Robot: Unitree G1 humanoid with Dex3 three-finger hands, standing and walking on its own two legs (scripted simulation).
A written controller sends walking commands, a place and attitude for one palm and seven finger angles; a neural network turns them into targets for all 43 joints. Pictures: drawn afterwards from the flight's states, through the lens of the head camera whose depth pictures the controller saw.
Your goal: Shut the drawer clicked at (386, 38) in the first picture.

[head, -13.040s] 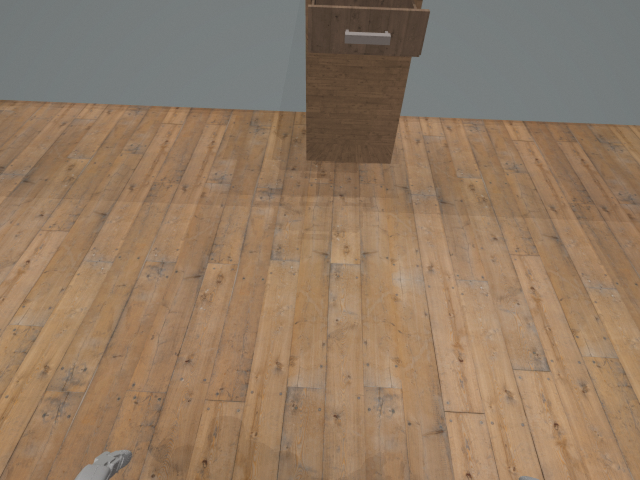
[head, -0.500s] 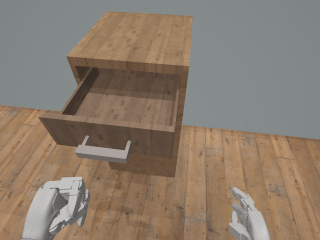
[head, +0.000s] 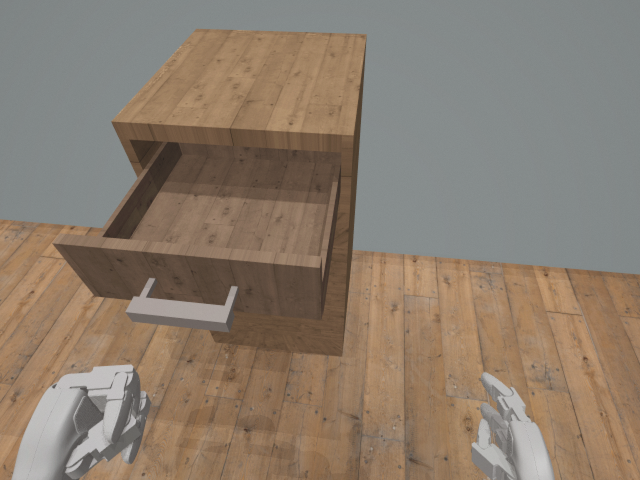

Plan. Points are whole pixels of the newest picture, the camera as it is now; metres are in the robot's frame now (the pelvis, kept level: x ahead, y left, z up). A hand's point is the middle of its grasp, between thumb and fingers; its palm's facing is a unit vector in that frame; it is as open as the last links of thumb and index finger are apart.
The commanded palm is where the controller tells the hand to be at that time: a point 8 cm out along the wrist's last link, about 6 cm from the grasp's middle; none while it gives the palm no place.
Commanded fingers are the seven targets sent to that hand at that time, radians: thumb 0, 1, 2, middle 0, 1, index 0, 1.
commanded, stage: bring the fist close to the handle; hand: left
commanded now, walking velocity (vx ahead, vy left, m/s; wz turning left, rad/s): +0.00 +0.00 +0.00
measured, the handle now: (186, 301) +0.35 +0.23 +0.00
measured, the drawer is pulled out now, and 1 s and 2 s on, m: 0.26 0.26 0.25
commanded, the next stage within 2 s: push the drawer shut in 1.30 s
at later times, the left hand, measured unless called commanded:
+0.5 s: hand (162, 401) +0.20 +0.20 +0.04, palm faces -0.02 -1.00 -0.06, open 3.3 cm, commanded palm +0.17 +0.26 +0.04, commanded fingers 0.00 0.90 0.90 -1.40 -1.60 -1.40 -1.60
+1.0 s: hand (193, 385) +0.23 +0.19 -0.01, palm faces -0.06 -1.00 -0.05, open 3.3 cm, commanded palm +0.21 +0.25 +0.00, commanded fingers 0.00 0.90 0.90 -1.40 -1.60 -1.40 -1.60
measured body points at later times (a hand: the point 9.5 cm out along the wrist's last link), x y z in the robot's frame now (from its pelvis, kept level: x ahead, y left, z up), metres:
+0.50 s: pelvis -0.01 +0.00 -0.01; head +0.04 +0.00 +0.43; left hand +0.19 +0.25 +0.04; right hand +0.16 -0.24 -0.09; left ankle -0.03 +0.12 -0.71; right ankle +0.01 -0.09 -0.71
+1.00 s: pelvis -0.02 +0.02 -0.05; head +0.07 +0.02 +0.39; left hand +0.23 +0.24 +0.00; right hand +0.16 -0.22 -0.14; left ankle -0.03 +0.12 -0.71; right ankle +0.01 -0.09 -0.71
